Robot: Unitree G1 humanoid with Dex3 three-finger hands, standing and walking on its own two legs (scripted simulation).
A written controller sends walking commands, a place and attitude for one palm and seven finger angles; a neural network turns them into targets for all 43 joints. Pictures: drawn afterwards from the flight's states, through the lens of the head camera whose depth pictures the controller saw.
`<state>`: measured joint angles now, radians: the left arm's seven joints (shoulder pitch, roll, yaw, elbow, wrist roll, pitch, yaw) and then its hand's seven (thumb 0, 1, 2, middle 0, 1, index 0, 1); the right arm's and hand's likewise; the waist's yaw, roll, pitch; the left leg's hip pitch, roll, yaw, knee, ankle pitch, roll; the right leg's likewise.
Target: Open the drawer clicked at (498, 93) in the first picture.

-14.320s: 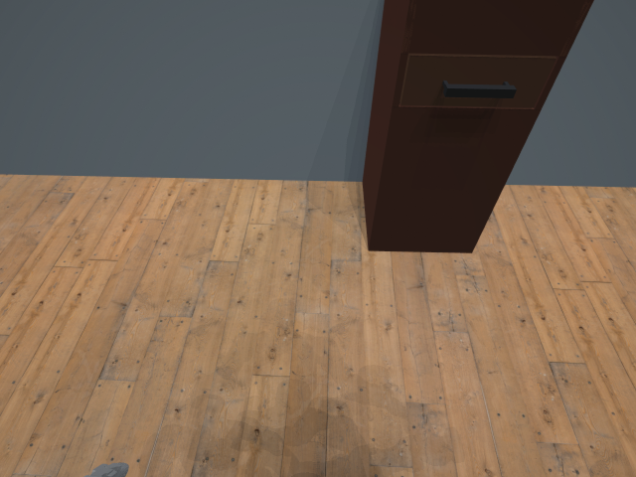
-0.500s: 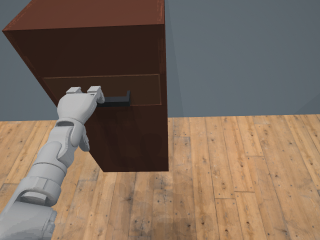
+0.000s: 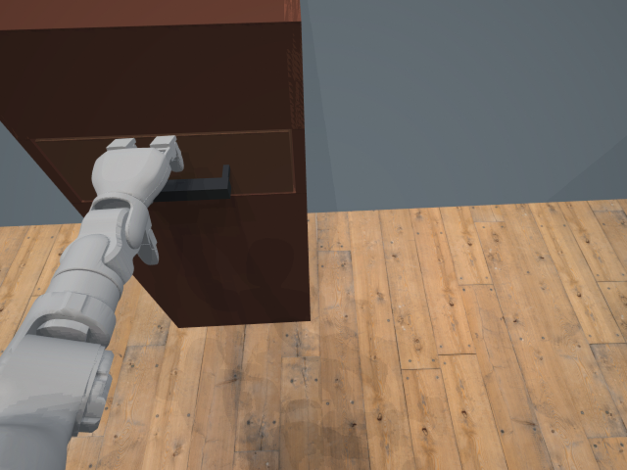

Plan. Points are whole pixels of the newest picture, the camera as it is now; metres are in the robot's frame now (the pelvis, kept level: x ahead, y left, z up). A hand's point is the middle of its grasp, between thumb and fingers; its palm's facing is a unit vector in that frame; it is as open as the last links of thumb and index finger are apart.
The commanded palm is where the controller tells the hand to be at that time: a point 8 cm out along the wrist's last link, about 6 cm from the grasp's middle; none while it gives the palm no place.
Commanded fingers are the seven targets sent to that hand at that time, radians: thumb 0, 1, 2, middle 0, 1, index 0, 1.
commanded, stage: move the hooked fingers above the handle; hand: left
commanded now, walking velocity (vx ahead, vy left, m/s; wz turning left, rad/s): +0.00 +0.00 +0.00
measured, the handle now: (174, 181) +0.56 +0.23 -0.01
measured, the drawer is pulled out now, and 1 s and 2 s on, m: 0.00 0.00 0.00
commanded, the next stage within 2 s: lower the fingers behind the handle in 0.92 s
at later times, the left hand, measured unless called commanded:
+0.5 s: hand (160, 185) +0.50 +0.22 +0.04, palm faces -0.06 -0.02 -1.00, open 13.8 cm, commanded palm +0.49 +0.22 +0.11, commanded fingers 0.00 -0.50 0.30 -0.30 -1.20 -0.30 -1.20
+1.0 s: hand (156, 185) +0.50 +0.23 +0.04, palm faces -0.08 -0.03 -1.00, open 13.8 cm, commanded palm +0.49 +0.23 +0.11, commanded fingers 0.00 -0.50 0.30 -0.30 -1.20 -0.30 -1.20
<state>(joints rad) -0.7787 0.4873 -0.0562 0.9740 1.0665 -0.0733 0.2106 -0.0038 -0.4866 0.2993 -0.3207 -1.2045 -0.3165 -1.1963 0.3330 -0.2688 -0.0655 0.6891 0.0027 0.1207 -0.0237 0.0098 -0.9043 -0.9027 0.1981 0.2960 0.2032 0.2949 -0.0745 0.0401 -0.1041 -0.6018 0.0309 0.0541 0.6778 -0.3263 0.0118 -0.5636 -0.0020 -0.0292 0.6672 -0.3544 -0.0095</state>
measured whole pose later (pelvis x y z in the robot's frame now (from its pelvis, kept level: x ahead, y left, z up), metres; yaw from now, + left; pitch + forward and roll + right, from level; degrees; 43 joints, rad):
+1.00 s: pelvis +0.00 +0.01 -0.01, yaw -1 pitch +19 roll -2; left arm -0.91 0.53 -0.01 1.12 1.10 -0.05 0.24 0.00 -0.49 0.30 -0.32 -1.20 -0.32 -1.20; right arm 0.39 -0.27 -0.05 0.70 -0.02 0.11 -0.02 0.01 -0.90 -0.90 0.20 0.30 0.20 0.29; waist -0.13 0.05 -0.13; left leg -0.72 0.04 0.06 0.75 -0.36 0.03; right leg -0.67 0.01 -0.02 0.70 -0.36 0.01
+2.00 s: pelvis -0.01 +0.01 -0.03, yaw -1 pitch +23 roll -2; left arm -0.91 0.53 -0.01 1.18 1.12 -0.06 0.33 0.00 -0.49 0.30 -0.27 -1.19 -0.31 -1.19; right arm 0.39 -0.26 -0.05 0.72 -0.04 0.10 -0.01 0.01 -0.90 -0.90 0.20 0.30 0.20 0.30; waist -0.16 0.05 -0.15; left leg -0.90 0.05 0.05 0.89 -0.39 0.03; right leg -0.84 0.01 -0.03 0.84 -0.39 0.01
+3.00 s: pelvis -0.01 +0.02 -0.04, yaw -2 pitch +24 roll -3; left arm -0.91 0.53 -0.01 1.16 1.11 -0.04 0.33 0.00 -0.14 0.45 -0.29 -1.24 -0.34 -1.23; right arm 0.38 -0.25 -0.04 0.72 -0.04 0.10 -0.01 0.01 -0.90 -0.90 0.20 0.30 0.20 0.30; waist -0.16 0.06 -0.16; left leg -0.95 0.05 0.04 0.95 -0.42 0.04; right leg -0.88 0.02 -0.03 0.88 -0.41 0.01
